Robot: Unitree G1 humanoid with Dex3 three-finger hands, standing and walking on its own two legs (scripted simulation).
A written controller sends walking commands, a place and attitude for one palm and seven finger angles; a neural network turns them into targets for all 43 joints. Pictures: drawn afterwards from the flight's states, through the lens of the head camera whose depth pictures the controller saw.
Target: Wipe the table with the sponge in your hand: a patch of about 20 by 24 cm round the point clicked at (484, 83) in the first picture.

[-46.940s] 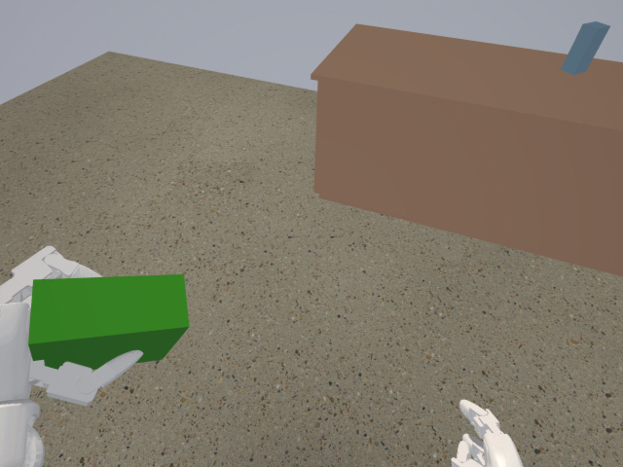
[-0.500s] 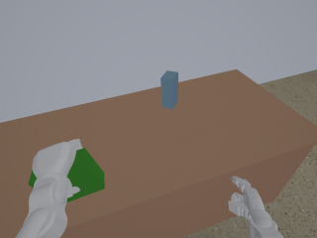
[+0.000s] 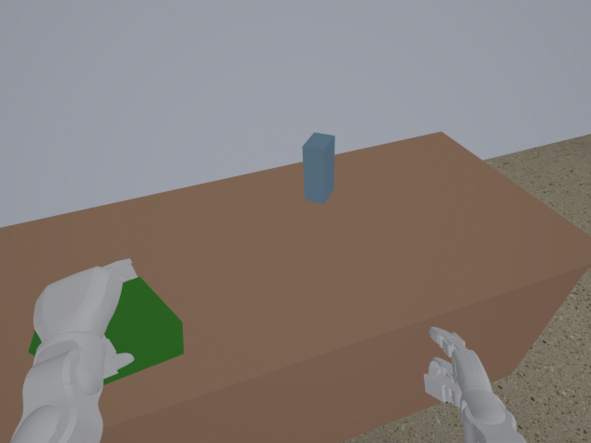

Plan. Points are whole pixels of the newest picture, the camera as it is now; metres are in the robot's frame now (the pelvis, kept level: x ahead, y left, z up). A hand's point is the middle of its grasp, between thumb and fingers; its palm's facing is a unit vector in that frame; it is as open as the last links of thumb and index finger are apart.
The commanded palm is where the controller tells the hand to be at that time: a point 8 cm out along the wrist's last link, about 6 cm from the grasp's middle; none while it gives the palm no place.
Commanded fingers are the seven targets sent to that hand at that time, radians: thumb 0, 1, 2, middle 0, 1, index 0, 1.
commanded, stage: bring the sponge back beside the body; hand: left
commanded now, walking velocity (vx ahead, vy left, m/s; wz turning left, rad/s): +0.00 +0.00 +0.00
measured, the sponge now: (123, 341) +0.20 +0.28 +0.06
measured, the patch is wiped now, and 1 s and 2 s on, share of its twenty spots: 1.00 1.00 1.00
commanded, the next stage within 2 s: step back with the hand held close in 0.48 s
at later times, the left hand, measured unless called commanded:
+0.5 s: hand (99, 331) +0.18 +0.29 +0.11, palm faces +0.13 -0.17 -0.98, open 9.7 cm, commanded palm +0.15 +0.28 +0.18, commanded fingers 0.00 0.10 1.30 -1.20 -1.60 -1.20 -1.60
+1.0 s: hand (110, 297) +0.20 +0.27 +0.15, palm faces +0.33 -0.84 -0.43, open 9.7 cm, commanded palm +0.15 +0.30 +0.17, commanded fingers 0.00 0.10 1.30 -1.20 -1.60 -1.20 -1.60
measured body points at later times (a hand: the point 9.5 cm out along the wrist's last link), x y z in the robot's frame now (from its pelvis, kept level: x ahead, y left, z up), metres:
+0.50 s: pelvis -0.01 +0.00 +0.00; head -0.06 -0.03 +0.45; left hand +0.17 +0.29 +0.16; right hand +0.27 -0.17 -0.05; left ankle +0.03 +0.10 -0.74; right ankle +0.01 -0.10 -0.74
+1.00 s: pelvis -0.01 +0.02 -0.01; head +0.00 +0.05 +0.44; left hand +0.18 +0.31 +0.17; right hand +0.13 -0.24 -0.09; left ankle +0.03 +0.10 -0.74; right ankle +0.01 -0.10 -0.74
